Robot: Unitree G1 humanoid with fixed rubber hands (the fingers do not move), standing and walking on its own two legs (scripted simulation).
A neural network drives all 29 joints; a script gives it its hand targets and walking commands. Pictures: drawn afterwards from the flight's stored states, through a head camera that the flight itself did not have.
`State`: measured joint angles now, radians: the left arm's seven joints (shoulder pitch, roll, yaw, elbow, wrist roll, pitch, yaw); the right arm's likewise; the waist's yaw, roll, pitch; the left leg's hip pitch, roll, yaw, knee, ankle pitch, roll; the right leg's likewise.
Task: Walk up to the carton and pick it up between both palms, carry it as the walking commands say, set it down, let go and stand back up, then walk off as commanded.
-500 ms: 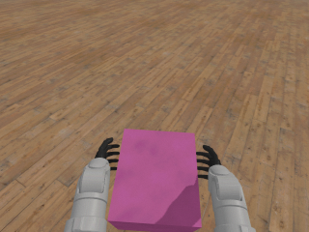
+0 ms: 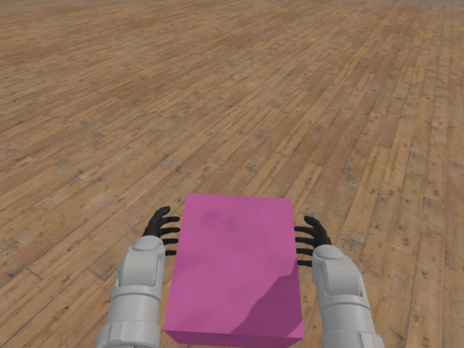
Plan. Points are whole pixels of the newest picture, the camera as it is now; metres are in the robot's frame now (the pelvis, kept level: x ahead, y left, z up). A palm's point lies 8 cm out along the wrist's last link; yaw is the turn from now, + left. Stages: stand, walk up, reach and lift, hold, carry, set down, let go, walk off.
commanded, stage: hold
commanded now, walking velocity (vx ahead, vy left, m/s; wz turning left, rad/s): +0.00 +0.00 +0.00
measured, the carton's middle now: (235, 271) +0.29 +0.01 -0.05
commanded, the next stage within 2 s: carry in 0.22 s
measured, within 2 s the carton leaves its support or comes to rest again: neither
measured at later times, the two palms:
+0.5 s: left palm (123, 248) +0.27 +0.20 +0.05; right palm (288, 245) +0.28 -0.09 +0.05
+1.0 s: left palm out of the picture +0.18 +0.36 +0.08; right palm (191, 253) +0.26 +0.08 +0.05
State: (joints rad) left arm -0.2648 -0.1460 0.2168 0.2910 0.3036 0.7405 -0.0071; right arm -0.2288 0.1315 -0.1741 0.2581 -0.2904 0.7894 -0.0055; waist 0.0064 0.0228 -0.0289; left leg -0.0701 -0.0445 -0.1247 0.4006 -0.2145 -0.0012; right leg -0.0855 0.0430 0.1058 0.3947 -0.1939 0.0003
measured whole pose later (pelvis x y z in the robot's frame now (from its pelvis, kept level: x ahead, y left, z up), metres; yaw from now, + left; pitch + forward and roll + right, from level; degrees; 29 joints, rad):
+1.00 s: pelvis -0.04 +0.13 -0.01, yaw +20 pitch +5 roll +0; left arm -0.30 -0.16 0.10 -0.17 0.14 1.23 0.21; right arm -0.22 0.14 -0.09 -0.26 -0.12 1.30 -0.28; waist 0.01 0.06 -0.09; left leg -0.60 -0.16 0.01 0.94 -0.33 -0.05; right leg -0.35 -0.08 -0.13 0.53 -0.25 0.01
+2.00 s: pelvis -0.24 +0.40 -0.02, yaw +54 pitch +5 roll +0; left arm -0.30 -0.15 0.15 -0.19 0.18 1.21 0.17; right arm -0.32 0.17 -0.09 -0.16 -0.09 1.26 -0.31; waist -0.02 -0.04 -0.03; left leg -0.47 0.00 0.06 0.65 -0.26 0.03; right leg -0.51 -0.27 -0.13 1.03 -0.64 0.15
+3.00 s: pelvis -0.57 +0.50 -0.02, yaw +87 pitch +5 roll +1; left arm -0.33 -0.17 0.11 -0.24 0.12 1.18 0.22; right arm -0.28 0.16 -0.11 -0.29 -0.14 1.26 -0.26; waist 0.03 0.06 -0.02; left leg -0.46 -0.20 0.02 0.47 -0.10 0.15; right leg -0.48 -0.06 -0.13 0.82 -0.45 0.04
